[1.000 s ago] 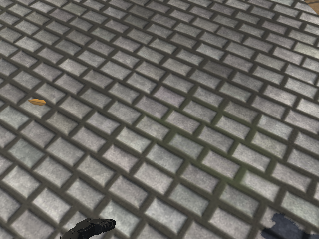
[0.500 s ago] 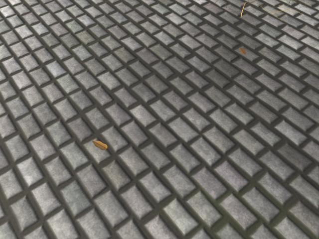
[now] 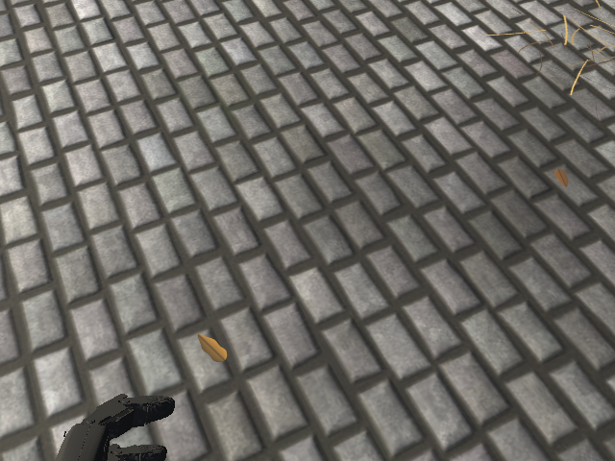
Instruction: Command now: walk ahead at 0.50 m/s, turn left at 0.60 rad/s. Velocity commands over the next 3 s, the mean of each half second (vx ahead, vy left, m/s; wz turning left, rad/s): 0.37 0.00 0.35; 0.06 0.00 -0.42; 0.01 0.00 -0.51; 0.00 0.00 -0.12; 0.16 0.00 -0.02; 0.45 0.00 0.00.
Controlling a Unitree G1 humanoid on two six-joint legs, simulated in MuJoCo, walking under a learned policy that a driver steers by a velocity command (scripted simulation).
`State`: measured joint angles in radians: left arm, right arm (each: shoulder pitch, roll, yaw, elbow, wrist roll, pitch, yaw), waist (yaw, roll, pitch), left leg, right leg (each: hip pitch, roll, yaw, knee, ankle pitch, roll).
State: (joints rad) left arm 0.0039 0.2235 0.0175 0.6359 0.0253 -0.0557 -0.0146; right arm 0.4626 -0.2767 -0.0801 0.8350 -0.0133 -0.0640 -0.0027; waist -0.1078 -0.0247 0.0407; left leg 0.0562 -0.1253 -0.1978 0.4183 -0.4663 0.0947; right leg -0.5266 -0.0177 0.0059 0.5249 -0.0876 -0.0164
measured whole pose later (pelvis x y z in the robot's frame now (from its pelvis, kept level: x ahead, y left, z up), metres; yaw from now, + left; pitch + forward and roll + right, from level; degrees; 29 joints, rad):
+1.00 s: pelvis +0.23 -0.01 +0.02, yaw -8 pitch +0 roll +2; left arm 0.27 0.26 0.06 0.71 0.02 0.05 -0.01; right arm 0.20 -0.27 -0.06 0.75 -0.03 0.05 -0.02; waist 0.00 0.03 0.02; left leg -0.51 0.02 0.04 0.96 -0.40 -0.03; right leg -0.29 0.03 0.00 0.56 -0.27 -0.06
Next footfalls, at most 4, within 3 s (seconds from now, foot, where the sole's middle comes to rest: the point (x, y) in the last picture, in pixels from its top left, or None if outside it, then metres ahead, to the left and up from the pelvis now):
0.48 left None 0.34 0.12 -0.76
0.88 right None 0.27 -0.10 -0.76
1.38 left None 0.30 0.09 -0.76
1.72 right None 0.18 -0.09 -0.76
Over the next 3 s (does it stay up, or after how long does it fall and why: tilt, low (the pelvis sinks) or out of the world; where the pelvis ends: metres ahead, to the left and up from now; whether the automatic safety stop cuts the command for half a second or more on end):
stays up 0.51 -0.11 0.00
